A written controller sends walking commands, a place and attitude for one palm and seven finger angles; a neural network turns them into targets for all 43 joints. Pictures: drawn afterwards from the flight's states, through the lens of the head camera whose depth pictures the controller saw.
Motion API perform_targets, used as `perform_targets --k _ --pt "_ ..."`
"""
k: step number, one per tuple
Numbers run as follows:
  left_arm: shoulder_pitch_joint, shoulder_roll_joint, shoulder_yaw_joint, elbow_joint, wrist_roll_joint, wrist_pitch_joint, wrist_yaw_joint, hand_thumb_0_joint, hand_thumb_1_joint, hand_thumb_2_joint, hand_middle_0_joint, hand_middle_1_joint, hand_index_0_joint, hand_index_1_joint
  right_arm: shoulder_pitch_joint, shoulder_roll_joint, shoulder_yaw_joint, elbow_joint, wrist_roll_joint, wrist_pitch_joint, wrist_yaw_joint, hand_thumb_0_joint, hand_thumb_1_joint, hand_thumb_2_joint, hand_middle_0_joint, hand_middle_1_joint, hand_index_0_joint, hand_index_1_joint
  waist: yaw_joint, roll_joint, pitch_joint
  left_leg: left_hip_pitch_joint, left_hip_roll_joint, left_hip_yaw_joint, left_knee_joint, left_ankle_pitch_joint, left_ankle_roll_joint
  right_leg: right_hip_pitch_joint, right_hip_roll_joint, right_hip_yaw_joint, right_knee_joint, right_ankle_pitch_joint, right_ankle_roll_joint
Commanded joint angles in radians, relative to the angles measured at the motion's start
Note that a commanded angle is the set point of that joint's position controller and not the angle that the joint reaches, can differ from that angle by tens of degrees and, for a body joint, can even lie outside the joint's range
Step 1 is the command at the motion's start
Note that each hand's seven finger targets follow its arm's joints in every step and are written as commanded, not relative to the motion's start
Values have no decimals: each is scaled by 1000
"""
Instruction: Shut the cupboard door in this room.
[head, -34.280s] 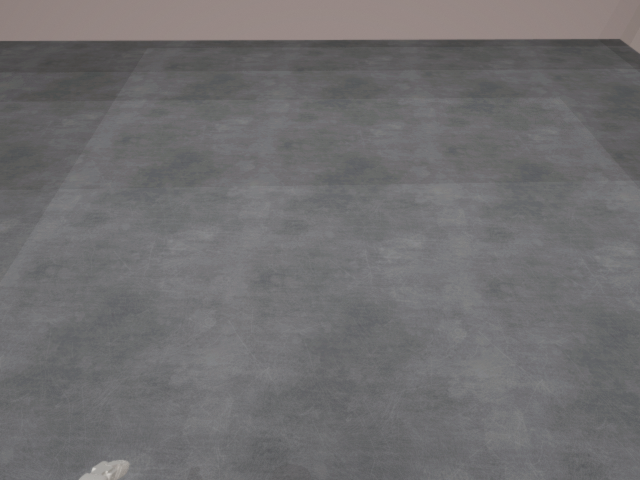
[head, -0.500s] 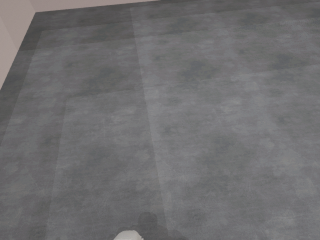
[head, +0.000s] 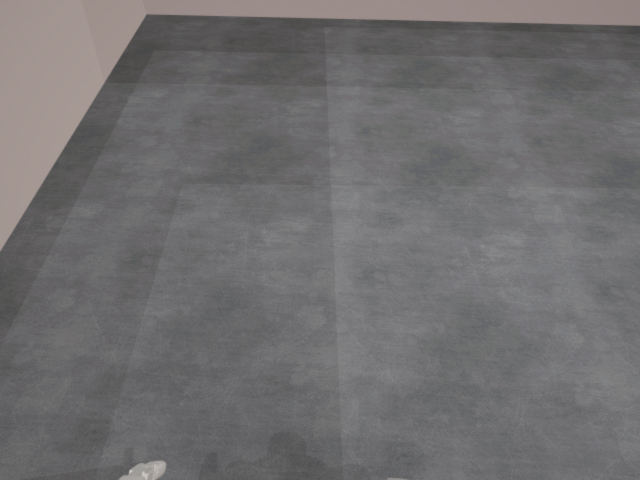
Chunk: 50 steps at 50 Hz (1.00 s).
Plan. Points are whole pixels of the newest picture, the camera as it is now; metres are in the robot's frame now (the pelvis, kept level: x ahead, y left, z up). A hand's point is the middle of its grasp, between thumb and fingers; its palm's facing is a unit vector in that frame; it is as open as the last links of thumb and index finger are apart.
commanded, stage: turn or walk to find it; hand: left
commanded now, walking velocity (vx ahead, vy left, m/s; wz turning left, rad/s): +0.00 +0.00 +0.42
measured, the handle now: out of the picture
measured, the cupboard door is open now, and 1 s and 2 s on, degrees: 97 97 97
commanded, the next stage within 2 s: none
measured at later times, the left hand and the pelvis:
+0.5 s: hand out of the picture -0.03 +0.19 -0.18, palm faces +0.28 -0.93 -0.25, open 7.3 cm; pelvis -0.01 -0.02 -0.01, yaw +15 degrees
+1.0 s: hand out of the picture +0.00 +0.19 -0.16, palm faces +0.42 -0.86 -0.28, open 7.4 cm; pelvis +0.00 -0.03 -0.01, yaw +27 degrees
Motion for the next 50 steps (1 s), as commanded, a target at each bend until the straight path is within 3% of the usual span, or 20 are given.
perform_targets --k 1,2,3,4,5,8,10,20,24,25,26,27,28,33,42,46,47,48,49,50 --pt "68 73 17 -57 -9 -35 4 0 900 900 -200 -300 -200 -300 9 -205 -56 -59 -2 -7 -17 0 -900 -900 200 300 200 300 22 160 -109 29 211 -253 -34 436 115 127 40 -20 -250 110 -15" --pt "110 83 19 -47 -8 -43 7 0 900 900 -200 -300 -200 -300 -1 -195 -55 -61 3 -8 -15 0 -900 -900 200 300 200 300 45 129 -129 -18 182 -240 15 366 82 224 23 -19 -391 220 -18" --pt "144 129 27 -41 1 -55 12 0 900 900 -200 -300 -200 -300 10 -156 -50 -66 11 -11 -10 0 -900 -900 200 300 200 300 56 9 -152 -123 116 -181 111 189 26 353 -80 71 -478 293 -43" --pt "155 209 42 -43 14 -62 20 0 900 900 -200 -300 -200 -300 22 -94 -38 -90 15 -13 -3 0 -900 -900 200 300 200 300 56 -241 -142 -305 -27 -24 303 -177 -43 433 -326 298 -506 416 -146" --pt "156 222 44 -59 8 -58 18 0 900 900 -200 -300 -200 -300 -5 -130 -49 -99 7 4 -7 0 -900 -900 200 300 200 300 73 -240 -112 -288 -23 -30 499 -364 -48 277 -426 340 -535 413 -236" --pt "19 134 31 -92 4 -52 20 0 900 900 -200 -300 -200 -300 23 -130 -57 -50 -2 29 6 0 -900 -900 200 300 200 300 5 -135 -3 -305 31 -41 757 -204 -54 136 -284 166 -533 286 -206" --pt "28 112 25 -96 5 -61 18 0 900 900 -200 -300 -200 -300 53 -119 -50 -35 -2 30 11 0 -900 -900 200 300 200 300 2 -174 -27 -304 41 -14 767 -142 -73 171 -245 80 -514 363 -183" --pt "176 181 49 -29 17 -55 14 0 900 900 -200 -300 -200 -300 -74 -89 -16 -59 12 11 8 0 -900 -900 200 300 200 300 79 -203 -101 -204 45 103 339 -239 -84 350 -288 -5 -408 679 -222" --pt "137 192 52 -20 10 -46 12 0 900 900 -200 -300 -200 -300 -6 -107 -17 -47 12 -1 6 0 -900 -900 200 300 200 300 26 -184 -124 -5 38 144 56 -61 -63 264 -275 -69 -304 607 -154" --pt "134 174 50 -26 2 -40 10 0 900 900 -200 -300 -200 -300 28 -144 -24 -42 10 -11 8 0 -900 -900 200 300 200 300 1 -97 -149 126 76 106 -65 80 -44 173 -247 -107 -206 519 -107" --pt "143 122 44 -48 -3 -33 4 0 900 900 -200 -300 -200 -300 55 -236 -46 -49 2 -19 5 0 -900 -900 200 300 200 300 -13 154 -173 270 280 -161 -108 310 35 -36 -129 -161 -22 184 -37" --pt "102 72 19 -81 1 -28 3 0 900 900 -200 -300 -200 -300 105 -303 -61 -41 4 -11 -1 0 -900 -900 200 300 200 300 -39 296 -153 274 447 -305 -121 607 155 -167 -63 -121 137 -241 -7" --pt "26 85 19 -76 5 -12 15 0 900 900 -200 -300 -200 -300 129 -286 -58 -17 1 -13 -16 0 -900 -900 200 300 200 300 -66 297 -137 197 420 -298 -129 590 170 -155 -62 -16 222 -223 -13" --pt "72 92 28 -17 2 -14 -7 0 900 900 -200 -300 -200 -300 -20 -211 -32 -58 2 -22 -25 0 -900 -900 200 300 200 300 18 136 -76 132 257 -120 -131 448 119 -151 -44 7 292 18 -1" --pt "15 68 15 -66 -4 -23 -1 0 900 900 -200 -300 -200 -300 19 -216 -51 -62 -5 -11 -20 0 -900 -900 200 300 200 300 -11 169 -101 132 248 -206 -75 495 143 -47 5 -6 -20 -22 4" --pt "120 86 19 -42 -6 -45 3 0 900 900 -200 -300 -200 -300 -18 -203 -56 -70 3 -7 -16 0 -900 -900 200 300 200 300 42 138 -130 16 187 -218 27 416 80 194 28 -31 -365 218 -13" --pt "161 123 26 -37 0 -56 7 0 900 900 -200 -300 -200 -300 -10 -170 -52 -73 10 -11 -11 0 -900 -900 200 300 200 300 58 41 -149 -82 131 -173 111 248 29 322 -54 33 -459 316 -29" --pt "179 207 42 -34 15 -65 17 0 900 900 -200 -300 -200 -300 10 -103 -39 -92 16 -14 -4 0 -900 -900 200 300 200 300 58 -219 -157 -275 -7 -27 304 -102 -40 435 -299 271 -484 466 -122" --pt "179 223 42 -50 9 -62 16 0 900 900 -200 -300 -200 -300 -6 -124 -46 -100 9 1 -8 0 -900 -900 200 300 200 300 70 -238 -124 -281 -24 -26 500 -368 -50 304 -424 330 -514 506 -221" --pt "140 200 45 -61 5 -61 19 0 900 900 -200 -300 -200 -300 -13 -137 -53 -90 2 18 -7 0 -900 -900 200 300 200 300 61 -264 -78 -284 2 -67 637 -348 -45 197 -394 322 -543 399 -238"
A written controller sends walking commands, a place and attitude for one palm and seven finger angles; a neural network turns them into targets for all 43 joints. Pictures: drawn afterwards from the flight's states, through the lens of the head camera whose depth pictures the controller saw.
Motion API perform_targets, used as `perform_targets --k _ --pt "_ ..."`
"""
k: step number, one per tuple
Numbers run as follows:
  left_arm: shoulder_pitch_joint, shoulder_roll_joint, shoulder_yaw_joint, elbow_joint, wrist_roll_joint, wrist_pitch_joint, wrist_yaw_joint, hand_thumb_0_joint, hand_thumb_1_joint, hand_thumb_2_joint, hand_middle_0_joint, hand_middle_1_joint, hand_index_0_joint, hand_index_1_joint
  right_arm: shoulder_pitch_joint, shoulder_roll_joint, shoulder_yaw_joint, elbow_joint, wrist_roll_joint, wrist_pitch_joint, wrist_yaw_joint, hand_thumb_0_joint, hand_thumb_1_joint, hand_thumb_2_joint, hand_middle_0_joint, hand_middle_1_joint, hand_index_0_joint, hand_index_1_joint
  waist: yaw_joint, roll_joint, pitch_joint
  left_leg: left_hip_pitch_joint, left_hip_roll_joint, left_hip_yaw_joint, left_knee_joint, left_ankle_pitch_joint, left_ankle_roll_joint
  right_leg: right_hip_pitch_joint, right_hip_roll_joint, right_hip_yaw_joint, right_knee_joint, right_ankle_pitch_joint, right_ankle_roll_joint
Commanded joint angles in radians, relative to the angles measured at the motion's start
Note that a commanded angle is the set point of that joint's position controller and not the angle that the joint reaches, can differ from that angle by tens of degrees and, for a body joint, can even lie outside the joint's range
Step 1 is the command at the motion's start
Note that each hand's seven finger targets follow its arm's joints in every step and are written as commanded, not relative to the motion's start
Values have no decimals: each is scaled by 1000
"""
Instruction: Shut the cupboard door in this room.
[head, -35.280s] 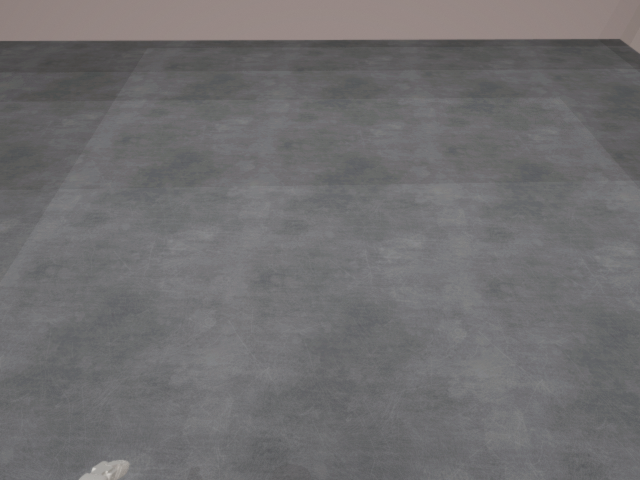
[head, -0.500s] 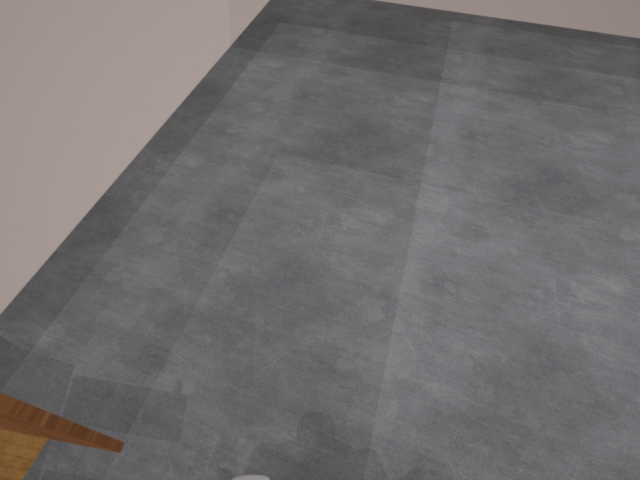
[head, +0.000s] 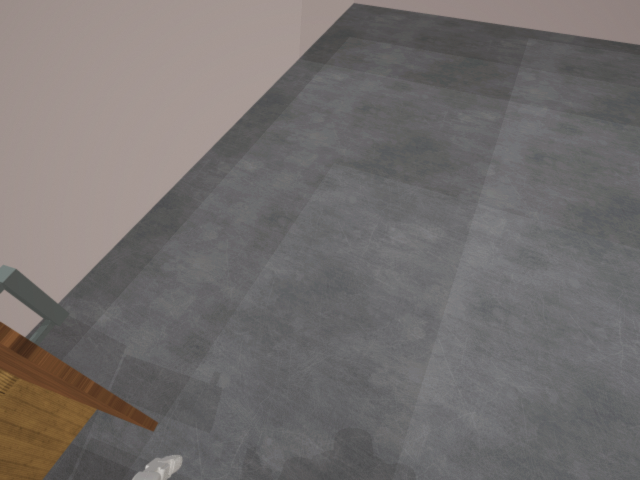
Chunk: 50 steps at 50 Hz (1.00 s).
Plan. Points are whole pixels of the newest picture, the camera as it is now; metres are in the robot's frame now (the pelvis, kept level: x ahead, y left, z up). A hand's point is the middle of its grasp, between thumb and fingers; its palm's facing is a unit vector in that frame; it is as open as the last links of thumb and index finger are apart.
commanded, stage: turn or walk to find it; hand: left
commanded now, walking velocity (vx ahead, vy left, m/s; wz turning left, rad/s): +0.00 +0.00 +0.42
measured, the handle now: (22, 310) +0.31 +0.41 +0.03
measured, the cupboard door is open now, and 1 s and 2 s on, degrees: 97 97 97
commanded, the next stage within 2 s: stand and wait in 1.24 s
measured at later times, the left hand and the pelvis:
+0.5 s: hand out of the picture -0.04 +0.25 -0.18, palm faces +0.27 -0.93 -0.25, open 7.4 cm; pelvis -0.01 +0.03 +0.00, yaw +13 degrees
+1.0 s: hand out of the picture -0.01 +0.19 -0.14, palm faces +0.43 -0.86 -0.27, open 7.4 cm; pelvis -0.01 -0.02 +0.01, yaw +27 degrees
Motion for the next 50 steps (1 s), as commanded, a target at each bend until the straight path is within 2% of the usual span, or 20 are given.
perform_targets --k 1,4,13,17,18,19,20,21,22,24,26,34,37,39,40,41,42,44,46,50 --pt "70 211 62 -55 -1 -13 23 0 900 900 -200 -300 -200 -300 -16 -111 -39 -84 -8 7 -5 0 -900 -900 200 300 200 300 39 -258 -43 -218 27 -13 507 -152 -4 75 -380 324 -304 218 -149" --pt "29 154 47 -73 1 -20 19 0 900 900 -200 -300 -200 -300 17 -89 -29 -45 -10 10 8 0 -900 -900 200 300 200 300 15 -222 -33 -211 55 36 548 -25 -32 84 -284 120 -260 299 -104" --pt "145 217 68 -19 12 -12 15 0 900 900 -200 -300 -200 -300 -83 -55 -1 -66 1 -3 9 0 -900 -900 200 300 200 300 79 -247 -79 -115 55 146 154 -103 -40 212 -314 45 -184 497 -135" --pt "124 226 74 -9 4 -3 13 0 900 900 -200 -300 -200 -300 -18 -72 0 -55 0 -18 5 0 -900 -900 200 300 200 300 38 -225 -123 69 44 193 -139 69 -23 167 -298 -17 -67 454 -70" --pt "118 213 71 -13 -4 3 10 0 900 900 -200 -300 -200 -300 16 -105 -8 -50 -1 -26 7 0 -900 -900 200 300 200 300 10 -146 -137 198 76 162 -252 201 -5 69 -275 -51 16 359 -25" --pt "130 162 65 -35 -10 11 5 0 900 900 -200 -300 -200 -300 54 -199 -28 -53 -9 -36 3 0 -900 -900 200 300 200 300 -9 95 -173 337 276 -108 -305 427 80 -127 -162 -107 198 62 47" --pt "82 107 41 -69 -8 16 3 0 900 900 -200 -300 -200 -300 101 -270 -44 -48 -8 -29 -2 0 -900 -900 200 300 200 300 -34 261 -146 330 453 -274 -343 685 203 -259 -81 -76 367 -386 81" --pt "14 121 36 -64 -1 32 15 0 900 900 -200 -300 -200 -300 114 -257 -44 -27 -9 -29 -15 0 -900 -900 200 300 200 300 -54 242 -132 259 439 -271 -353 621 220 -247 -93 32 460 -371 73" --pt "-14 123 43 -57 -3 31 10 0 900 900 -200 -300 -200 -300 81 -232 -39 -32 -13 -28 -25 0 -900 -900 200 300 200 300 -41 193 -92 235 395 -244 -346 580 222 -283 -87 56 511 -309 72" --pt "20 126 48 -20 -4 26 -4 0 900 900 -200 -300 -200 -300 -5 -186 -19 -53 -13 -34 -28 0 -900 -900 200 300 200 300 7 115 -73 212 303 -129 -337 559 183 -265 -80 65 529 -180 75" --pt "47 125 47 -4 -5 25 -8 0 900 900 -200 -300 -200 -300 -20 -174 -14 -59 -9 -40 -27 0 -900 -900 200 300 200 300 18 101 -87 215 271 -83 -337 571 171 -241 -73 62 502 -143 81" --pt "-1 104 36 -39 -9 23 -2 0 900 900 -200 -300 -200 -300 7 -185 -33 -60 -14 -27 -21 0 -900 -900 200 300 200 300 -6 112 -86 194 253 -159 -314 543 183 -149 -20 44 249 -165 88" --pt "46 105 36 -35 -13 14 1 0 900 900 -200 -300 -200 -300 -19 -188 -38 -70 -16 -23 -18 0 -900 -900 200 300 200 300 16 141 -114 159 236 -191 -270 576 174 -44 8 31 89 -118 76" --pt "109 121 39 -20 -13 -1 5 0 900 900 -200 -300 -200 -300 -31 -169 -37 -74 -7 -22 -16 0 -900 -900 200 300 200 300 49 98 -135 70 187 -181 -192 494 123 122 1 23 -140 68 70" --pt "138 166 47 -16 -5 -12 10 0 900 900 -200 -300 -200 -300 -17 -129 -33 -76 0 -24 -11 0 -900 -900 200 300 200 300 60 -25 -150 -39 128 -134 -100 330 70 247 -96 110 -239 134 46" --pt "147 246 64 -19 9 -20 20 0 900 900 -200 -300 -200 -300 -6 -65 -22 -97 4 -25 -3 0 -900 -900 200 300 200 300 62 -292 -142 -224 -12 21 98 -31 -2 340 -342 330 -270 281 -46" --pt "148 252 64 -35 3 -16 20 0 900 900 -200 -300 -200 -300 -31 -102 -32 -102 -4 -9 -8 0 -900 -900 200 300 200 300 75 -284 -109 -204 -10 15 294 -215 -8 179 -442 373 -295 297 -136" --pt "56 203 60 -57 0 -13 20 0 900 900 -200 -300 -200 -300 -31 -110 -41 -74 -10 12 -1 0 -900 -900 200 300 200 300 37 -234 -12 -217 28 -10 517 -126 -6 37 -359 294 -315 158 -139" --pt "-1 157 50 -74 1 -14 21 0 900 900 -200 -300 -200 -300 16 -96 -37 -44 -11 14 9 0 -900 -900 200 300 200 300 2 -205 -15 -210 52 20 556 -30 -22 44 -288 153 -282 199 -103" --pt "76 162 53 -57 6 -19 19 0 900 900 -200 -300 -200 -300 -16 -82 -26 -49 -9 15 10 0 -900 -900 200 300 200 300 37 -235 -32 -195 58 69 453 -35 -45 108 -283 95 -264 283 -108"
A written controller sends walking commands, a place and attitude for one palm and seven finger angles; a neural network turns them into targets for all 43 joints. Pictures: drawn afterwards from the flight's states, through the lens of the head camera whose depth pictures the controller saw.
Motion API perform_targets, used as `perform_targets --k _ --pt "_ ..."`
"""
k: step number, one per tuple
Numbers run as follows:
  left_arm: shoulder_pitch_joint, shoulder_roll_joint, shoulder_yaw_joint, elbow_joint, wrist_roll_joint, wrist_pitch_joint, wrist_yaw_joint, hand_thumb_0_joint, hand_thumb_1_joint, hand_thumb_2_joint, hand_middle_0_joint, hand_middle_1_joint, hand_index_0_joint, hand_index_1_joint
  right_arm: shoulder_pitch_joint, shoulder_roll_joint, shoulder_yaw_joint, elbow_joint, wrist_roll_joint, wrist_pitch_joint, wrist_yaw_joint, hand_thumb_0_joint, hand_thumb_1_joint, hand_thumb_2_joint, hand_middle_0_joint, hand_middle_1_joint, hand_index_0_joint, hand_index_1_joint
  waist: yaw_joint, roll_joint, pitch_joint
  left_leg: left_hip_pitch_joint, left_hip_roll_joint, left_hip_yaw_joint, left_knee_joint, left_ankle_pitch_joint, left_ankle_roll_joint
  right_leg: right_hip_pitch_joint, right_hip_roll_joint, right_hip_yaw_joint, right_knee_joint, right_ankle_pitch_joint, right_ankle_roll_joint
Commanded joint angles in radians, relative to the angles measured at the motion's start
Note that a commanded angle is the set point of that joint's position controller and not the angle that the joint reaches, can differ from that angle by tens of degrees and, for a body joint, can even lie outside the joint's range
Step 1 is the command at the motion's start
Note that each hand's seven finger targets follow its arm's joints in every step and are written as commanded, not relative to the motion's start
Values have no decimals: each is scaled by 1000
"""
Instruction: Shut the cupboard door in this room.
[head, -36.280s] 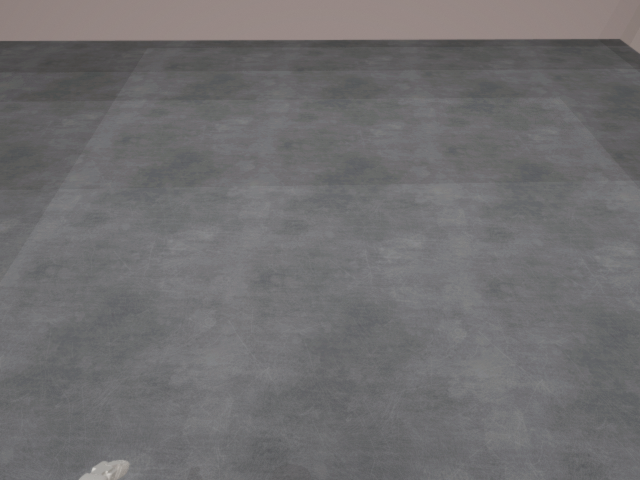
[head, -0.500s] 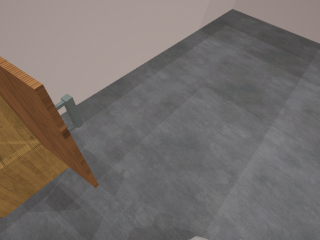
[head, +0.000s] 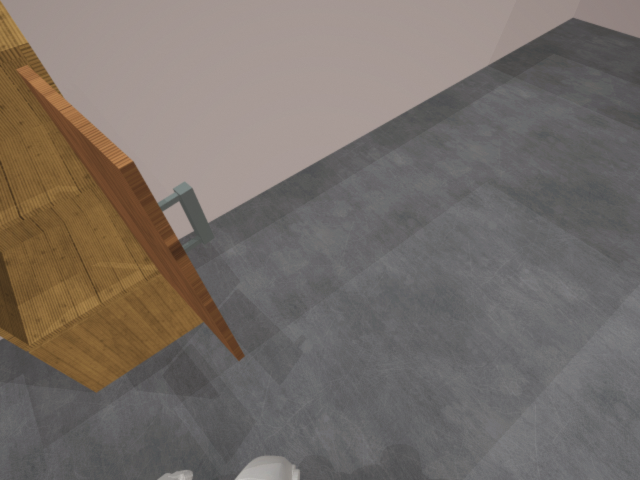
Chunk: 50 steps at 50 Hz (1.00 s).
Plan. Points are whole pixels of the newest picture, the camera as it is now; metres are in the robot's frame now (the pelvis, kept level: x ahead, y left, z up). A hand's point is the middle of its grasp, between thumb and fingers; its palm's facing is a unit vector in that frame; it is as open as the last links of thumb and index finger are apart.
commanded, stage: turn or walk to find it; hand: left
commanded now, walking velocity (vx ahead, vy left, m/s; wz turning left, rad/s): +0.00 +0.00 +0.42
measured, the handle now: (184, 222) +0.48 +0.24 +0.02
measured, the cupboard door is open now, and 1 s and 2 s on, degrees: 97 97 97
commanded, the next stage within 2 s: stand and wait in 0.24 s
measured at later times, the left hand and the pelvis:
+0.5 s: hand out of the picture -0.01 +0.26 -0.17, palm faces +0.21 -0.95 -0.23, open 7.4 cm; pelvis +0.00 +0.05 +0.01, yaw +9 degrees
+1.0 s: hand out of the picture -0.02 +0.23 -0.19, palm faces +0.31 -0.93 -0.21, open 7.3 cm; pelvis -0.01 +0.03 -0.01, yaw +16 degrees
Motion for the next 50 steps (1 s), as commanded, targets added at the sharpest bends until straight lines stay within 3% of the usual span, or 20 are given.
perform_targets --k 1,6,10,11,12,13,14,15,19,26,30,31,33,35,40,46,47,48,49,50 --pt "57 213 60 -43 3 -21 10 0 900 900 -200 -300 -200 -300 -49 -44 -2 -76 0 -18 -3 0 -900 -900 200 300 200 300 54 -232 -41 -22 33 29 -67 -24 -15 66 -258 160 -219 305 -92" --pt "115 257 74 -12 8 -16 7 0 900 900 -200 -300 -200 -300 -103 -25 19 -89 9 -34 -6 0 -900 -900 200 300 200 300 90 -262 -100 46 28 85 -319 -88 -8 170 -283 131 -148 477 -117" --pt "100 273 78 2 -1 -8 4 0 900 900 -200 -300 -200 -300 -38 -37 22 -76 9 -50 -10 0 -900 -900 200 300 200 300 49 -245 -150 226 11 138 -615 89 11 131 -262 66 -32 481 -52" --pt "88 256 75 0 -8 -3 2 0 900 900 -200 -300 -200 -300 -3 -68 16 -69 9 -58 -8 0 -900 -900 200 300 200 300 21 -161 -165 353 45 100 -751 221 26 45 -236 31 63 392 -7" --pt "105 203 70 -26 -15 5 -2 0 900 900 -200 -300 -200 -300 35 -164 -7 -75 -1 -69 -12 0 -900 -900 200 300 200 300 2 91 -199 508 249 -159 -794 468 110 -164 -124 -32 242 91 66" --pt "63 149 42 -56 -12 9 -4 0 900 900 -200 -300 -200 -300 81 -229 -20 -67 1 -62 -18 0 -900 -900 200 300 200 300 -20 242 -179 522 423 -311 -800 785 230 -309 -49 7 392 -365 100" --pt "-9 157 38 -41 -7 25 9 0 900 900 -200 -300 -200 -300 100 -206 -15 -40 -1 -64 -35 0 -900 -900 200 300 200 300 -46 231 -161 448 398 -294 -806 775 244 -284 -49 115 471 -353 92" --pt "-26 158 43 -27 -12 26 6 0 900 900 -200 -300 -200 -300 55 -179 -7 -42 -4 -62 -45 0 -900 -900 200 300 200 300 -21 198 -113 405 352 -253 -802 723 244 -295 -43 140 516 -293 86" --pt "50 146 35 51 -11 19 -11 0 900 900 -200 -300 -200 -300 -29 -110 21 -48 1 -81 -51 0 -900 -900 200 300 200 300 34 84 -103 418 243 -86 -801 712 202 -271 -25 140 525 -131 93" --pt "21 119 11 69 -13 13 -2 0 900 900 -200 -300 -200 -300 13 -89 18 4 -1 -82 -50 0 -900 -900 200 300 200 300 15 95 -78 414 240 -75 -802 724 205 -148 -5 116 245 -137 92" --pt "96 111 5 114 -11 -1 3 0 900 900 -200 -300 -200 -300 -5 -70 22 23 1 -83 -49 0 -900 -900 200 300 200 300 49 69 -69 333 208 -79 -759 589 166 16 8 94 -21 25 81" --pt "131 124 4 128 -9 -11 6 0 900 900 -200 -300 -200 -300 -10 -57 25 28 7 -85 -46 0 -900 -900 200 300 200 300 64 23 -81 308 172 -60 -715 503 128 82 -8 110 -143 133 75" --pt "121 194 8 132 -4 -26 12 0 900 900 -200 -300 -200 -300 18 12 41 25 17 -84 -38 0 -900 -900 200 300 200 300 34 -152 -78 207 54 25 -640 198 53 136 -186 279 -186 335 2" --pt "88 230 30 113 -6 -26 8 0 900 900 -200 -300 -200 -300 6 3 36 19 7 -56 -42 0 -900 -900 200 300 200 300 47 -361 -31 203 10 49 -519 -52 34 19 -257 348 -266 248 -101" --pt "89 212 48 100 0 -18 15 0 900 900 -200 -300 -200 -300 1 10 35 24 12 -53 -39 0 -900 -900 200 300 200 300 62 -227 -58 109 23 49 -357 -114 28 140 -262 219 -150 610 -147" --pt "38 217 60 74 -8 0 13 0 900 900 -200 -300 -200 -300 71 6 31 34 7 -53 -29 0 -900 -900 200 300 200 300 21 -183 -78 309 34 102 -621 136 23 -13 -234 116 -71 281 -49" --pt "37 195 59 58 -13 9 11 0 900 900 -200 -300 -200 -300 91 -26 26 30 2 -60 -27 0 -900 -900 200 300 200 300 10 -72 -78 361 91 16 -712 211 49 -101 -179 74 12 134 2" --pt "41 147 54 33 -18 18 4 0 900 900 -200 -300 -200 -300 100 -100 8 13 -7 -64 -28 0 -900 -900 200 300 200 300 7 147 -60 356 248 -223 -798 281 128 -210 -63 6 159 -63 66" --pt "-23 130 44 11 -15 24 6 0 900 900 -200 -300 -200 -300 120 -140 -4 12 -10 -62 -30 0 -900 -900 200 300 200 300 -25 249 -39 266 349 -379 -929 209 216 -218 -4 30 338 -300 76" --pt "-68 138 46 5 -10 32 7 0 900 900 -200 -300 -200 -300 113 -144 -6 11 -10 -63 -38 0 -900 -900 200 300 200 300 -29 210 -13 203 347 -400 -953 148 246 -229 -23 114 443 -290 63"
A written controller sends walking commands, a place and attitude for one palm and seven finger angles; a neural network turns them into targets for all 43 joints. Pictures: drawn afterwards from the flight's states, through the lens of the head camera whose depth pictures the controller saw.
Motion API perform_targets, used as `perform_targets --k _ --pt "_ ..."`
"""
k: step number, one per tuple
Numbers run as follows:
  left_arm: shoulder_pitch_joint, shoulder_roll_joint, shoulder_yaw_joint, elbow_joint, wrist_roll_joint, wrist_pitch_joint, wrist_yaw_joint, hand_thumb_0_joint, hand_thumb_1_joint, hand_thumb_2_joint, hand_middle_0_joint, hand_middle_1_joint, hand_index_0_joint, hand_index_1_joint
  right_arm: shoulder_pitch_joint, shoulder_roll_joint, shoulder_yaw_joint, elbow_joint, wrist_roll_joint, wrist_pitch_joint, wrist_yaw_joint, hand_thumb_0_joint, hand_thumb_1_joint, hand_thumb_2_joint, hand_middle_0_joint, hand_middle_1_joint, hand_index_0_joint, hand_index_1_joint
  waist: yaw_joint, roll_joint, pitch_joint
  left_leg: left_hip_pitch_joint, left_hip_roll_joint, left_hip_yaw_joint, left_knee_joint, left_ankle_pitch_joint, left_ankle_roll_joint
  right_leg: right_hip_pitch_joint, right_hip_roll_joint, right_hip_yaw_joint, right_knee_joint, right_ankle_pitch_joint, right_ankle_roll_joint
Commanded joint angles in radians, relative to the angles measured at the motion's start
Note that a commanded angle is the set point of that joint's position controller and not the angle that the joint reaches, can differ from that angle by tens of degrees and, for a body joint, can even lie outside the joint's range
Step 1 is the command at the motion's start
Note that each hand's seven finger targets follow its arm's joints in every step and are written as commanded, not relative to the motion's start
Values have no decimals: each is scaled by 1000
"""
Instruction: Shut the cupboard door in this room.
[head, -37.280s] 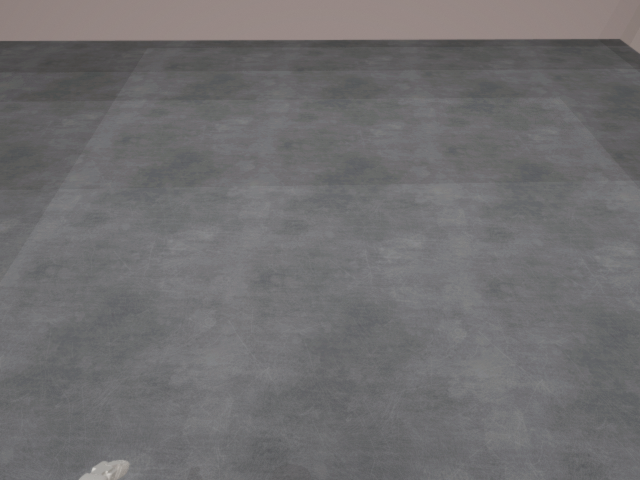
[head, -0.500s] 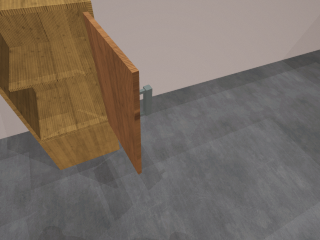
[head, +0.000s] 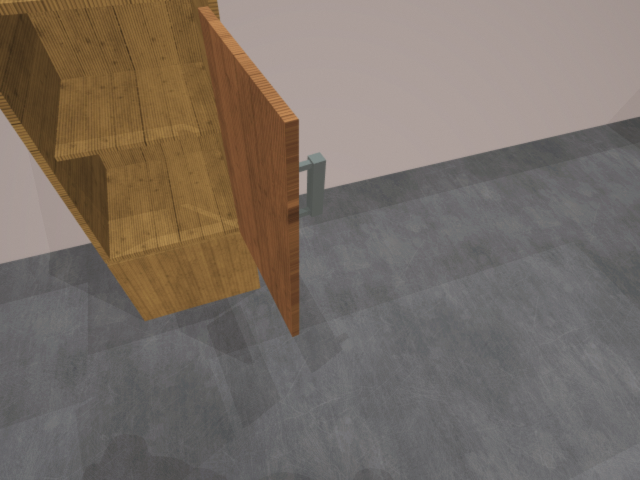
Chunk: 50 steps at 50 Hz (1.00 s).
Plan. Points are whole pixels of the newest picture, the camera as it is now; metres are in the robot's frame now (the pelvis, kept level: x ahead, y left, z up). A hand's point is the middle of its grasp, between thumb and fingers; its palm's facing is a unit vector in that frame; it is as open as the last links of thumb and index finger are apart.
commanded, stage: turn or walk to find it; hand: left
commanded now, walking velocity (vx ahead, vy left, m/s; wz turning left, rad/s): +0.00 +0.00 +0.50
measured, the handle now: (304, 190) +0.53 +0.06 +0.03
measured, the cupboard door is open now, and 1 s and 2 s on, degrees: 97 97 97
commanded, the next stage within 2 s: stand and wait in 0.04 s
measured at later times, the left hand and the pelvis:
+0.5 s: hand out of the picture +0.01 +0.15 -0.15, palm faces +0.16 -0.95 -0.25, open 7.3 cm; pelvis -0.01 -0.04 +0.01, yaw +8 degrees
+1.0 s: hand out of the picture -0.02 +0.20 -0.16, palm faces +0.28 -0.93 -0.24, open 7.4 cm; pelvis -0.01 +0.00 +0.02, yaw +15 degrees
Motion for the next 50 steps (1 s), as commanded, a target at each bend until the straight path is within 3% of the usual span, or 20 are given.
perform_targets --k 1,3,5,9,12,13,15,16,17,19,22,28,32,33,34,35,37,42,47,50 --pt "-95 95 26 -107 1 2 -3 0 900 900 -200 -300 -200 -300 42 -202 -42 -72 -13 -23 -21 0 -900 -900 200 300 200 300 -30 240 -10 -22 323 -487 -398 17 191 -214 23 130 344 -155 7" --pt "-46 79 23 -83 1 -7 -10 0 900 900 -200 -300 -200 -300 -10 -177 -32 -85 -15 -32 -25 0 -900 -900 200 300 200 300 2 181 -61 50 260 -375 -353 106 167 -220 31 141 336 -82 10" --pt "-27 62 13 -68 -2 -12 -12 0 900 900 -200 -300 -200 -300 -4 -166 -28 -80 -11 -37 -29 0 -900 -900 200 300 200 300 -3 168 -107 121 231 -306 -327 210 155 -203 44 128 271 -67 16" --pt "-18 38 -5 -56 -4 -19 -8 0 900 900 -200 -300 -200 -300 10 -154 -27 -61 -13 -35 -28 0 -900 -900 200 300 200 300 -14 179 -123 138 223 -289 -304 292 157 -116 66 111 80 -74 15" --pt "70 41 -13 -12 -5 -32 0 0 900 900 -200 -300 -200 -300 -14 -140 -23 -51 -6 -35 -23 0 -900 -900 200 300 200 300 21 139 -128 74 184 -246 -248 271 112 51 80 91 -177 89 15" --pt "98 60 -11 1 -3 -40 3 0 900 900 -200 -300 -200 -300 -21 -126 -20 -51 0 -34 -20 0 -900 -900 200 300 200 300 33 105 -125 24 144 -220 -193 230 71 129 59 105 -306 190 16" --pt "81 180 6 -10 6 -51 10 0 900 900 -200 -300 -200 -300 -28 -53 -4 -82 11 -29 -9 0 -900 -900 200 300 200 300 13 -154 -74 -135 -10 -80 -32 -37 -24 156 -198 357 -403 272 -83" --pt "79 208 20 -28 7 -50 9 0 900 900 -200 -300 -200 -300 -65 -72 -14 -103 3 -10 -10 0 -900 -900 200 300 200 300 38 -228 -46 -150 -24 -78 117 -215 -32 71 -278 416 -448 252 -157" --pt "75 201 26 -38 7 -49 10 0 900 900 -200 -300 -200 -300 -91 -100 -23 -109 -3 4 -10 0 -900 -900 200 300 200 300 45 -237 -1 -173 -6 -113 254 -254 -24 9 -284 434 -457 255 -191" --pt "38 157 20 -48 6 -47 9 0 900 900 -200 -300 -200 -300 -72 -95 -29 -86 0 5 -5 0 -900 -900 200 300 200 300 11 -120 14 -202 -2 -109 424 -193 -26 27 -220 314 -403 404 -188" --pt "40 143 27 -68 11 -53 12 0 900 900 -200 -300 -200 -300 -64 -78 -26 -89 3 7 1 0 -900 -900 200 300 200 300 9 -118 -28 -190 8 -79 439 -173 -44 75 -193 206 -354 551 -168" --pt "113 193 46 -59 17 -46 7 0 900 900 -200 -300 -200 -300 -148 -71 -11 -132 9 -2 3 0 -900 -900 200 300 200 300 57 -152 -87 -145 0 -20 191 -199 -48 196 -208 175 -290 665 -184" --pt "79 207 52 -67 5 -35 5 0 900 900 -200 -300 -200 -300 -73 -94 -10 -119 4 -14 3 0 -900 -900 200 300 200 300 10 -139 -136 60 3 17 -129 20 -35 134 -189 104 -179 565 -105" --pt "77 180 46 -73 -3 -30 3 0 900 900 -200 -300 -200 -300 -44 -128 -15 -114 1 -24 3 0 -900 -900 200 300 200 300 -8 -29 -160 184 53 -47 -231 158 -12 43 -143 66 -81 463 -57" --pt "102 121 35 -95 -8 -25 -3 0 900 900 -200 -300 -200 -300 -25 -211 -32 -117 -9 -32 -1 0 -900 -900 200 300 200 300 -8 220 -176 302 263 -309 -246 408 80 -155 -23 2 77 135 8" --pt "64 88 11 -109 -3 -22 -3 0 900 900 -200 -300 -200 -300 8 -254 -42 -110 -3 -24 -8 0 -900 -900 200 300 200 300 -27 290 -160 272 375 -390 -277 609 176 -219 18 46 202 -219 21" --pt "-2 98 13 -81 -3 -7 4 0 900 900 -200 -300 -200 -300 -30 -212 -33 -96 -8 -27 -27 0 -900 -900 200 300 200 300 -21 274 -111 167 327 -344 -301 493 193 -204 13 151 319 -180 17" --pt "44 76 2 -16 -3 -16 -9 0 900 900 -200 -300 -200 -300 -64 -149 -7 -82 -2 -47 -34 0 -900 -900 200 300 200 300 18 156 -100 207 228 -183 -297 570 148 -181 28 145 291 -25 27" --pt "9 56 -16 -12 -3 -19 -4 0 900 900 -200 -300 -200 -300 -32 -141 -12 -52 -7 -45 -33 0 -900 -900 200 300 200 300 -2 171 -80 195 223 -176 -285 578 146 -80 40 118 59 -37 28" --pt "50 68 -13 6 -4 -27 0 0 900 900 -200 -300 -200 -300 -52 -146 -16 -50 -4 -39 -28 0 -900 -900 200 300 200 300 16 171 -73 145 205 -199 -244 532 123 10 59 88 -106 60 26"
